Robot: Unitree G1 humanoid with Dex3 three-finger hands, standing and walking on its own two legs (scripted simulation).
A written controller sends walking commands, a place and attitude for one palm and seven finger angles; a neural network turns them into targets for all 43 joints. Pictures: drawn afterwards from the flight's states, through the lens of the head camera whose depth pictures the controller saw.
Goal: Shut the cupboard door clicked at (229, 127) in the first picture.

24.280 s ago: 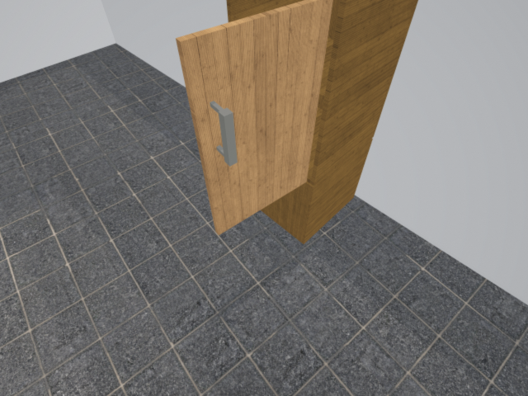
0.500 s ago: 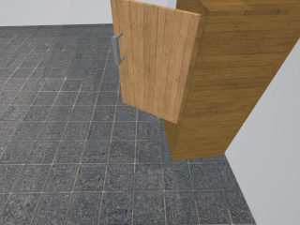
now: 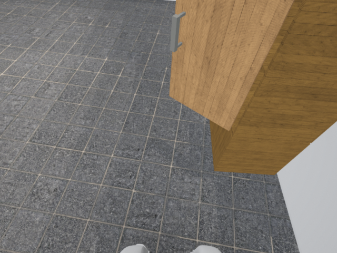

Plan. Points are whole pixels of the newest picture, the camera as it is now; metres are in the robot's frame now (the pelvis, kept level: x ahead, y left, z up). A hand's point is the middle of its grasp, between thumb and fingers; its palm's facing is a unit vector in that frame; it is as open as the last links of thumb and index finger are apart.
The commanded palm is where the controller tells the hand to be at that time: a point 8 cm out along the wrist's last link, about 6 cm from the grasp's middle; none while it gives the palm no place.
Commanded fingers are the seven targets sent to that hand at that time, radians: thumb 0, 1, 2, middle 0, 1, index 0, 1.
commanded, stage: walk to a spot facing it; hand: left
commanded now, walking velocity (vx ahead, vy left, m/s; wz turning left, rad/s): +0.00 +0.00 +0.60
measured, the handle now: (178, 32) +0.85 -0.02 +0.06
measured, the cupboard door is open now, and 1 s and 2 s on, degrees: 55 55 55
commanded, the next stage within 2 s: none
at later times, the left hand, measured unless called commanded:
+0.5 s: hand out of the picture +0.00 +0.16 -0.15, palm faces +0.32 -0.90 -0.30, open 7.4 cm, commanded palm none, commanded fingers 0.00 0.90 0.90 -0.20 -0.30 -0.20 -0.30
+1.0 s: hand out of the picture -0.03 +0.13 -0.14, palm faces +0.62 -0.72 -0.33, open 7.4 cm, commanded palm none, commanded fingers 0.00 0.90 0.90 -0.20 -0.30 -0.20 -0.30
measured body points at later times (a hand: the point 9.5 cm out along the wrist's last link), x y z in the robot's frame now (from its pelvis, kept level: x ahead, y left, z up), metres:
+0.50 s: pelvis +0.00 -0.06 +0.01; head +0.06 -0.05 +0.46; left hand -0.02 +0.21 -0.12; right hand +0.17 -0.29 -0.14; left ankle -0.02 +0.07 -0.67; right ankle +0.00 -0.19 -0.73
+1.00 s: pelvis +0.03 -0.09 +0.00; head +0.08 -0.09 +0.45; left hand -0.07 +0.17 -0.11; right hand +0.27 -0.23 -0.15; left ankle -0.06 +0.03 -0.67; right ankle +0.10 -0.17 -0.73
